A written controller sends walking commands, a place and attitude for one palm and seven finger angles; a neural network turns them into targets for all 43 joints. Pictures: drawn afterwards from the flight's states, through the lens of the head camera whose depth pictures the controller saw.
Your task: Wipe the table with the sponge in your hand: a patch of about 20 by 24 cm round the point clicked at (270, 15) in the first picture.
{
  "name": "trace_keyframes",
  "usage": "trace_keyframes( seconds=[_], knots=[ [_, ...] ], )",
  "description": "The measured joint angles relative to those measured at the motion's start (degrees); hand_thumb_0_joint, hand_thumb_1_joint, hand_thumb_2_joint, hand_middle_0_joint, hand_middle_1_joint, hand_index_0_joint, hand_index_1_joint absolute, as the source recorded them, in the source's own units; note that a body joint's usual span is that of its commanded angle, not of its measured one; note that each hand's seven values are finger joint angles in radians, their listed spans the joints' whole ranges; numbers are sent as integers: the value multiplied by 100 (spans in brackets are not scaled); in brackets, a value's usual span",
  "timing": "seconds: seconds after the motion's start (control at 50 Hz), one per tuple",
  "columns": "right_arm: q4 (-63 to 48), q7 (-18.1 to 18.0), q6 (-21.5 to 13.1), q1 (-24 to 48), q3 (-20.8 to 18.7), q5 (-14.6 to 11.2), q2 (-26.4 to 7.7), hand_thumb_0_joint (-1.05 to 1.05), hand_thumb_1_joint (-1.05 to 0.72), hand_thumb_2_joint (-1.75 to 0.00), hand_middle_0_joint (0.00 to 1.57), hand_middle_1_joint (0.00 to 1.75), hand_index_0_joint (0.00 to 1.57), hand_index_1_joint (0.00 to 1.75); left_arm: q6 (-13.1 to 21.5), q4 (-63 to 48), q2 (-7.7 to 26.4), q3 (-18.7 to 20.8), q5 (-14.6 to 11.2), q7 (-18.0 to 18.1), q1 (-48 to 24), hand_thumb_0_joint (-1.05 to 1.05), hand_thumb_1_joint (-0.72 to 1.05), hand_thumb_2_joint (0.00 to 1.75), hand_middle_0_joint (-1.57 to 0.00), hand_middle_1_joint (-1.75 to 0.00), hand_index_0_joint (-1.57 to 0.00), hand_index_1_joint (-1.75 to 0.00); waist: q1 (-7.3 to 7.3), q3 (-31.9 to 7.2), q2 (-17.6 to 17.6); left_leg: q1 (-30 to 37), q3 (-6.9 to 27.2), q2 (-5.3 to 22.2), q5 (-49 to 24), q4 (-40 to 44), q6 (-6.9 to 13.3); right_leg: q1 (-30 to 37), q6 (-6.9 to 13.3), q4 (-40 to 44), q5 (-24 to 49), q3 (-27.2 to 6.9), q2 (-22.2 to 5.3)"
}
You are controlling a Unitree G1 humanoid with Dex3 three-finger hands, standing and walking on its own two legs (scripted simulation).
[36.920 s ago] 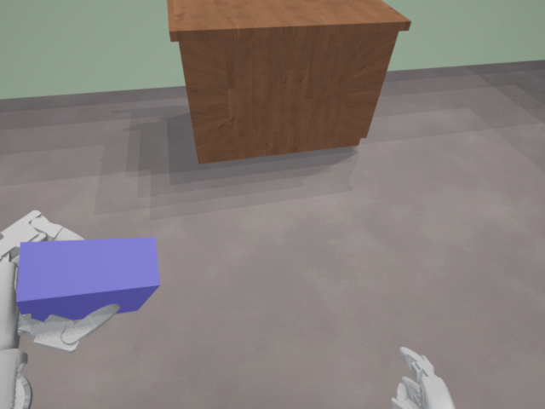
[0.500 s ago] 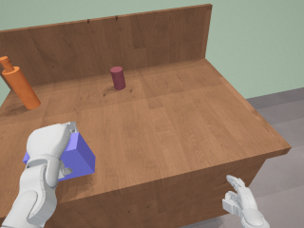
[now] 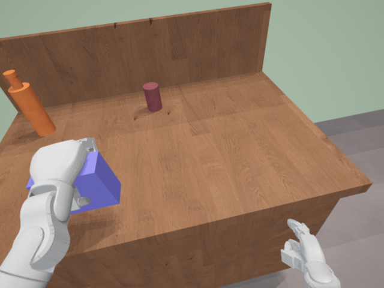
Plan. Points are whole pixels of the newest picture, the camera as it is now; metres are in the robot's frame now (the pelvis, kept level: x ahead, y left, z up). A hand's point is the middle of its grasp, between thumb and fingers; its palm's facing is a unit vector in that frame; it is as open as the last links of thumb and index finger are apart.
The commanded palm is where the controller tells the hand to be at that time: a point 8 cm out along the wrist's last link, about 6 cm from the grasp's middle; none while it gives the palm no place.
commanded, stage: lift the sponge slowly off the table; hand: left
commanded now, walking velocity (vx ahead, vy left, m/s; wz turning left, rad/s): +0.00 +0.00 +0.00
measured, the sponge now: (84, 190) +0.25 +0.28 +0.09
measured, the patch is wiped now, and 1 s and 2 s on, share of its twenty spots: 1.00 1.00 1.00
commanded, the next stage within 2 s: bring the sponge back beside the body in 0.34 s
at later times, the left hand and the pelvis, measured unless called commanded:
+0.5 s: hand (82, 171) +0.25 +0.26 +0.15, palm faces +0.14 -0.10 -0.98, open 9.7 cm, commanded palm +0.21 +0.26 +0.23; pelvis -0.01 -0.01 +0.00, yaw +0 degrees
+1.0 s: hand (69, 189) +0.22 +0.27 +0.14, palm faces +0.13 -0.09 -0.99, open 9.7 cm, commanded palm +0.18 +0.27 +0.22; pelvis -0.01 -0.01 +0.00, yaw +0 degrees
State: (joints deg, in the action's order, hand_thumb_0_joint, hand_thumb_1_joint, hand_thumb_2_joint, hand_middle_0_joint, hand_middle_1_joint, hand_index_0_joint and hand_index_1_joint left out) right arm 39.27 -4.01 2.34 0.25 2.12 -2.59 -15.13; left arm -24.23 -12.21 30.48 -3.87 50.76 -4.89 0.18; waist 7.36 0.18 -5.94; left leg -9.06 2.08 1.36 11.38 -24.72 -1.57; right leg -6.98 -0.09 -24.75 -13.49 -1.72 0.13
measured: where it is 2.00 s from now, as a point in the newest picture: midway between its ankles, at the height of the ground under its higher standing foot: outside the picture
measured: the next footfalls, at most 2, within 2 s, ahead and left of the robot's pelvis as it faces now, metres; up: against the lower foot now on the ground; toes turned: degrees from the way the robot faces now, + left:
none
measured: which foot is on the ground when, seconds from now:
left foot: down 0.00-1.00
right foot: down 0.00-1.00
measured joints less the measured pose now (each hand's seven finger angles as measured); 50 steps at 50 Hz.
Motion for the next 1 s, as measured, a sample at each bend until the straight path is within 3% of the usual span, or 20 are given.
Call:
trace_keyframes(
  seconds=[0.28,0.52,0.66,0.78,1.0],
  knots=[
    [-64,45,91,6,44,-42,-68,1,-90,-90,20,30,17,28,-410,-406,76,121,-220,-146,33,-1,-49,107,-77,-138,-79,-138,48,-75,-62,-64,-1,-5,-31,-32,-9,-93,-2,-99,-5,-6,-1],
    [-77,-16,-14,75,145,-33,52,1,-90,-90,20,30,18,29,-272,0,-2,-160,-80,-131,-412,-1,-49,107,-77,-138,-80,-138,13,-24,-45,-87,-1,32,-103,14,-49,-165,45,-135,34,-12,38],
    [-167,124,60,35,147,-20,34,1,-90,-90,20,30,20,29,-360,-317,56,154,-197,-110,31,-1,-49,107,-77,-138,-79,-138,-37,-138,-83,-111,-61,62,-29,-43,-58,-216,45,-199,-18,-74,68],
    [-204,137,85,-14,86,-12,-101,1,-90,-90,20,30,20,30,-434,-613,80,262,-274,-182,534,-1,-49,107,-77,-138,-79,-138,24,-132,-92,-147,-21,50,43,-157,-48,-212,39,-265,-82,-36,61],
    [-97,-14,-32,-20,28,30,-36,1,-90,-90,20,30,19,30,-60,-673,121,97,-121,-77,558,-1,-49,107,-77,-138,-80,-138,106,18,-35,-47,36,42,16,-144,-48,-60,40,-176,-33,15,55]
  ],
)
